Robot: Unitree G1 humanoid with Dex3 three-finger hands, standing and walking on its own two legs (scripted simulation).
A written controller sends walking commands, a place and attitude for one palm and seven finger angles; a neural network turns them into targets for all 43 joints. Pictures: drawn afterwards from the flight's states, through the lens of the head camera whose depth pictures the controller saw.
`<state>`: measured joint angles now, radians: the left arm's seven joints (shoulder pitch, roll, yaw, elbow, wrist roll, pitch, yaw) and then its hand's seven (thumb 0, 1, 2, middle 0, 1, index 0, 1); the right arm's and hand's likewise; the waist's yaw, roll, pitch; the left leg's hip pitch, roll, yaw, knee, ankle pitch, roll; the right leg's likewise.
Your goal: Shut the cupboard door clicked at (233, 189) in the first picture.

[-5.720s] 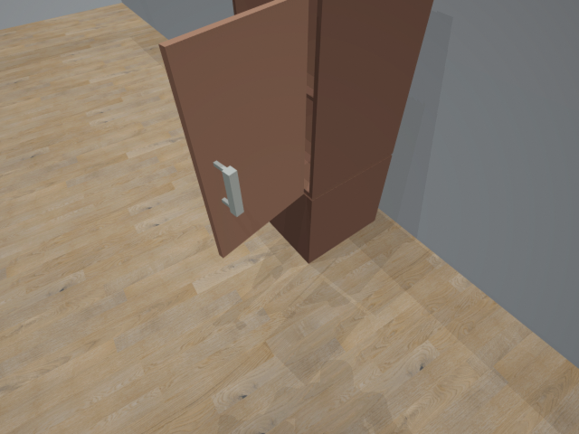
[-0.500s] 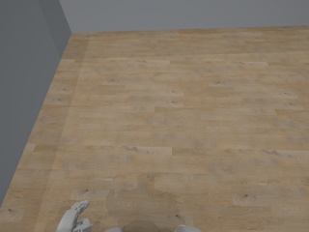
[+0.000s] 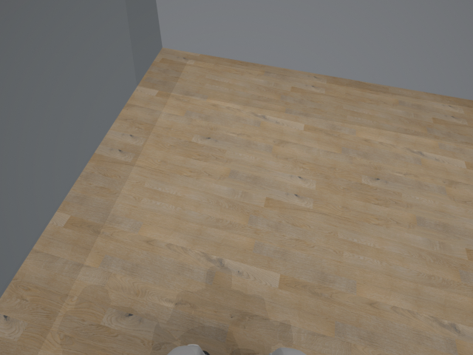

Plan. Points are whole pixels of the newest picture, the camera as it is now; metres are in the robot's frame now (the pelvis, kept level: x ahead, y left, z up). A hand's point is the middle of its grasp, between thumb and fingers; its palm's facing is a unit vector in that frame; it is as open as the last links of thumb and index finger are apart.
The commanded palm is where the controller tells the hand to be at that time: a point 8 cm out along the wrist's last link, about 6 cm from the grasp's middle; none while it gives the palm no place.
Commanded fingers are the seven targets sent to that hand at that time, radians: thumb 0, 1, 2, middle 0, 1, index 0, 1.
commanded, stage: walk to a spot facing it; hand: left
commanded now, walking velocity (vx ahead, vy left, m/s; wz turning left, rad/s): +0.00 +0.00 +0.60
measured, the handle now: out of the picture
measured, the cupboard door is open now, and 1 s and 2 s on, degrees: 100 100 100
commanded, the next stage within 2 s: none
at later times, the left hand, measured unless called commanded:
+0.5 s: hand out of the picture +0.07 +0.13 -0.15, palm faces +0.29 -0.92 -0.25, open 7.4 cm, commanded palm none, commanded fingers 0.00 0.90 0.90 -0.20 -0.30 -0.20 -0.30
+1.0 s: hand out of the picture +0.03 +0.12 -0.15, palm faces +0.57 -0.76 -0.31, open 7.4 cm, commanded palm none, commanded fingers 0.00 0.90 0.90 -0.20 -0.30 -0.20 -0.30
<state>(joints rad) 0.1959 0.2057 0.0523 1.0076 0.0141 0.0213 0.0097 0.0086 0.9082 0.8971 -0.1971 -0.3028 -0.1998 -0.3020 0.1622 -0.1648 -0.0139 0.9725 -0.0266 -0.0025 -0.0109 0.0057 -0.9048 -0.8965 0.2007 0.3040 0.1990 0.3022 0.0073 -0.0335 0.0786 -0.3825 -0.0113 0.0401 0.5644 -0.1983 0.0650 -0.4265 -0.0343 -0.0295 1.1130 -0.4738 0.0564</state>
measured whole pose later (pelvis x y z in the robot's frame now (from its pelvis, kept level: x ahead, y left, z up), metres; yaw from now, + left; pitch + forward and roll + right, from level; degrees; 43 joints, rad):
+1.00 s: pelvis +0.08 -0.12 -0.01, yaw +36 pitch +1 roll +1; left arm 0.18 0.26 0.06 0.84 0.02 0.02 0.00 0.01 0.90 0.90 -0.20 -0.30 -0.20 -0.30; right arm 0.14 -0.24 -0.07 0.89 -0.02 0.08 0.02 0.01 -0.90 -0.90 0.20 0.30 0.20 0.30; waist 0.00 0.02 0.09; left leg -0.42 0.00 -0.11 0.73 -0.39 -0.05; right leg -0.33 -0.05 -0.05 0.63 -0.31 0.02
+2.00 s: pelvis +0.15 -0.14 +0.01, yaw +72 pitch +0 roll +2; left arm 0.22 0.20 0.03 0.88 0.02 0.01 0.01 0.01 0.90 0.90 -0.20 -0.30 -0.20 -0.30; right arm 0.13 -0.25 -0.07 0.93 -0.01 0.09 0.04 0.01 -0.91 -0.90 0.20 0.30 0.20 0.30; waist -0.01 -0.04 0.12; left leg -0.41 0.02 0.07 0.84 -0.44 -0.08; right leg -0.18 -0.12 -0.18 0.51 -0.32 0.00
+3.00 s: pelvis +0.18 -0.10 +0.00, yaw +108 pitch +1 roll +0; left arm 0.21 0.28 0.08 0.94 0.03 0.04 -0.03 0.01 0.90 0.90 -0.20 -0.30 -0.20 -0.30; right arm 0.19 -0.22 -0.04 0.89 -0.03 0.00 0.02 0.01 -0.90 -0.90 0.20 0.30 0.20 0.30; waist 0.00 -0.07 0.07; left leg -0.28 -0.01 0.03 0.56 -0.30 0.02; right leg -0.49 -0.11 -0.06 1.11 -0.43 0.06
